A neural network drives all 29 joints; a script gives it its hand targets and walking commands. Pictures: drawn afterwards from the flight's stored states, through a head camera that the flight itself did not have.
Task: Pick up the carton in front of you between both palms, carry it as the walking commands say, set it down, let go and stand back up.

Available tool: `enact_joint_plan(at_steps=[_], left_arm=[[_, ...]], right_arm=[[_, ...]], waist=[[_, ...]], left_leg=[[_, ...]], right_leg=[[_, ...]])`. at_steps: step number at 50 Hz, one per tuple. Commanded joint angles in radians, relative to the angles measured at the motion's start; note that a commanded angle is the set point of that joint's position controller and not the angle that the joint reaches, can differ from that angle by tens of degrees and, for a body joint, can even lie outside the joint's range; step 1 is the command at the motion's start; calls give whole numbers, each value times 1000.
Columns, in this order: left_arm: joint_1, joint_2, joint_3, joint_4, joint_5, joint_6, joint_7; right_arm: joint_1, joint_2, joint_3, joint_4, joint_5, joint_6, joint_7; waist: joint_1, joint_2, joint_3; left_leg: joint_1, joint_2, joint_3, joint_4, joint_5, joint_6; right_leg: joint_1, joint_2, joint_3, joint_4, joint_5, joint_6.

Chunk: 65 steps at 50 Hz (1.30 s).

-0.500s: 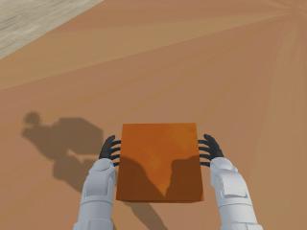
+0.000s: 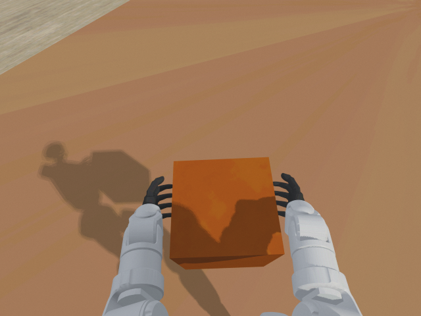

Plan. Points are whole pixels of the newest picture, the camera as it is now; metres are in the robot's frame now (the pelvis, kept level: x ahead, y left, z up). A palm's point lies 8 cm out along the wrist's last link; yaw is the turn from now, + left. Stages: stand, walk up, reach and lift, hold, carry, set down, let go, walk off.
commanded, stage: set down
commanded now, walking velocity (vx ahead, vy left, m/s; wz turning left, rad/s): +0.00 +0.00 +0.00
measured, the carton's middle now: (222, 219) +0.34 +0.01 -0.09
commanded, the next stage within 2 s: none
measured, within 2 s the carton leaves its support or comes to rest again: neither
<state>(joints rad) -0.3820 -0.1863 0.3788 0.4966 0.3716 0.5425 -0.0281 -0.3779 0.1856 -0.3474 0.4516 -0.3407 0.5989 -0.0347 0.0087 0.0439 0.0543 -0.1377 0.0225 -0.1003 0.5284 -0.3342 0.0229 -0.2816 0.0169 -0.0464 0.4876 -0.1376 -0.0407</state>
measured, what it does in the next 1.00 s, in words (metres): lowers itself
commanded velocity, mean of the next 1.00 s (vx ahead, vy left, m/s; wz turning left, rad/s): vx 0.00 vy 0.00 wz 0.00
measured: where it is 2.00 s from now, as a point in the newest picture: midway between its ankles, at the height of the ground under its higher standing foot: outside the picture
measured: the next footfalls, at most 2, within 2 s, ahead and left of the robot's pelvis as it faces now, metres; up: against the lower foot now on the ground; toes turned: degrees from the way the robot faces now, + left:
none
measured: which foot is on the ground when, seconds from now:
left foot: down 0.00-1.00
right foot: down 0.00-1.00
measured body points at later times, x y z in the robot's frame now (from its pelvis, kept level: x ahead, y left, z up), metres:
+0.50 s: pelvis -0.03 +0.02 -0.12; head +0.18 -0.02 +0.27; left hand +0.38 +0.13 -0.19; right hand +0.38 -0.17 -0.21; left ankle -0.01 +0.17 -0.73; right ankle +0.08 -0.09 -0.73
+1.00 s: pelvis -0.05 +0.02 -0.24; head +0.23 -0.04 +0.11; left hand +0.43 +0.10 -0.34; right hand +0.43 -0.19 -0.36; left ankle -0.01 +0.17 -0.73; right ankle +0.08 -0.09 -0.73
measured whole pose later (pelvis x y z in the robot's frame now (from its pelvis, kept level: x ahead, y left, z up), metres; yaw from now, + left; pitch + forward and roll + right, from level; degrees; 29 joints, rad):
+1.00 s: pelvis -0.05 +0.02 -0.24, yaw +3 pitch +45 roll +7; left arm -0.93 -0.17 0.47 0.58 0.14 0.26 0.23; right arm -1.02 -0.11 -0.34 0.73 -0.23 0.31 -0.04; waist -0.05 0.07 -0.12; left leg -1.81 -0.11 -0.02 1.66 -0.65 -0.06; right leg -2.01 0.00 0.09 1.58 -0.35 0.00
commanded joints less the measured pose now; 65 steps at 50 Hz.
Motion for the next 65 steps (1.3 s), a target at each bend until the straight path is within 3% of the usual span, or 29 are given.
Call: enact_joint_plan(at_steps=[1,2,6,10,12,13,14,15,16,17,19,20,22,24,25,27,28,29,33,40,41,43,48,49,50,52,55,61,65], left_arm=[[-614,-766,-288,116,-108,-140,-221],[-631,-719,-264,132,-93,-168,-207],[-631,-667,-237,157,-77,-269,-146],[-695,-729,-303,161,-124,-389,-111],[-744,-749,-358,121,-141,-433,-98],[-774,-779,-427,57,-182,-448,-90],[-797,-800,-459,73,-198,-453,-91],[-824,-810,-495,72,-237,-455,-87],[-862,-803,-569,-35,-264,-469,-79],[-831,-798,-566,-8,-255,-452,-73],[-801,-827,-575,17,-253,-424,-74],[-777,-904,-628,-29,-281,-415,-77],[-853,-908,-610,-68,-293,-395,-85],[-824,-913,-567,42,-283,-344,-93],[-860,-901,-570,32,-278,-334,-92],[-937,-918,-536,49,-290,-326,-86],[-922,-903,-534,57,-275,-319,-82],[-965,-900,-501,85,-266,-315,-77],[-1074,-885,-470,63,-291,-312,-53],[-1157,-853,-467,81,-312,-308,-36],[-1193,-807,-460,48,-300,-318,-37],[-1241,-809,-494,7,-344,-321,-27],[-1253,-748,-461,48,-344,-331,-7],[-1271,-769,-459,73,-334,-327,-9],[-1305,-769,-451,73,-354,-338,-7],[-1383,-712,-445,30,-373,-344,-6],[-1344,-748,-420,109,-348,-335,2],[-1443,-675,-366,149,-337,-338,18],[-1509,-668,-391,97,-400,-330,23]], right_arm=[[-582,814,292,174,115,-141,216],[-635,764,237,218,94,-163,202],[-598,621,162,264,1,-282,185],[-666,658,258,243,29,-402,209],[-765,711,361,220,97,-433,210],[-744,712,384,225,96,-443,214],[-803,770,453,157,136,-457,207],[-806,753,484,157,135,-457,200],[-828,767,539,125,175,-457,200],[-828,748,548,68,179,-458,199],[-831,762,607,88,206,-433,210],[-784,773,621,80,204,-421,217],[-808,781,624,111,214,-398,236],[-832,731,579,120,197,-374,261],[-871,735,574,103,214,-370,270],[-902,697,512,207,167,-355,279],[-912,696,470,206,165,-352,291],[-893,683,468,275,148,-348,290],[-981,636,397,320,126,-332,301],[-1035,674,411,345,190,-321,290],[-1073,697,421,307,205,-320,292],[-1079,638,455,258,199,-317,280],[-1135,595,464,298,239,-318,261],[-1153,583,442,283,232,-324,262],[-1159,558,431,324,223,-317,261],[-1258,567,438,273,242,-327,250],[-1259,480,410,308,220,-337,236],[-1388,418,423,328,256,-338,254],[-1471,388,437,294,289,-339,257]], waist=[[-22,-19,-203],[5,-54,-207],[-38,-17,-284],[-58,-39,-524],[-21,-56,-708],[-59,-92,-871],[-16,-98,-981],[-85,-162,-1064],[-30,-130,-1255],[-53,-153,-1270],[-10,-112,-1233],[-49,-73,-1286],[-36,-77,-1250],[-73,-66,-1123],[-45,-49,-1104],[-96,-71,-1010],[-65,-44,-1045],[-107,-44,-994],[-122,-46,-1025],[-115,-48,-1170],[-81,-69,-1199],[-127,-114,-1295],[-108,-141,-1262],[-81,-81,-1218],[-129,-74,-1197],[-120,-156,-1256],[-167,-107,-1197],[-100,-109,-1193],[-135,-200,-1269]], left_leg=[[-507,-102,6,-10,-102,26],[-575,-92,-10,25,-110,32],[-702,-116,1,101,-13,10],[-853,-159,37,243,93,-26],[-956,-180,57,304,90,-30],[-981,-188,74,336,126,-50],[-1011,-201,93,360,150,-50],[-1071,-197,70,384,144,-43],[-1090,-211,87,420,184,-53],[-1139,-218,91,447,177,-45],[-1200,-218,98,482,163,-54],[-1187,-224,89,501,166,-65],[-1197,-219,75,536,135,-61],[-1258,-211,69,543,28,-62],[-1251,-211,80,564,19,-67],[-1377,-207,61,608,-92,-69],[-1334,-212,80,604,-73,-67],[-1371,-212,78,652,-94,-71],[-1438,-228,93,700,-136,-82],[-1504,-247,135,826,-96,-80],[-1532,-251,148,849,-130,-72],[-1571,-258,148,891,-62,-83],[-1680,-267,170,967,-77,-83],[-1684,-268,174,957,-98,-85],[-1733,-262,177,994,-119,-94],[-1738,-266,186,1022,-145,-80],[-1764,-264,177,1044,-151,-88],[-1804,-269,201,1118,-145,-94],[-1789,-272,189,1174,-144,-80]], right_leg=[[338,20,200,35,-165,22],[311,16,205,67,-195,26],[113,55,146,203,10,11],[3,69,127,352,189,20],[22,68,135,419,222,34],[83,67,131,456,301,36],[118,61,145,482,361,45],[135,66,123,543,443,45],[222,59,139,580,484,38],[177,64,128,616,514,54],[54,75,115,641,460,50],[45,80,102,661,441,50],[-142,85,93,671,320,46],[-304,94,60,686,179,50],[-355,92,67,708,162,42],[-468,96,58,730,1,22],[-492,96,65,734,25,17],[-564,96,67,762,-29,19],[-640,105,39,816,-70,9],[-609,104,49,933,62,32],[-609,108,66,948,24,40],[-572,107,55,983,132,43],[-563,97,65,1049,161,66],[-614,95,68,1055,147,56],[-616,94,80,1063,109,50],[-605,94,59,1083,64,63],[-676,97,52,1120,64,61],[-734,76,67,1207,93,61],[-695,71,24,1278,91,84]])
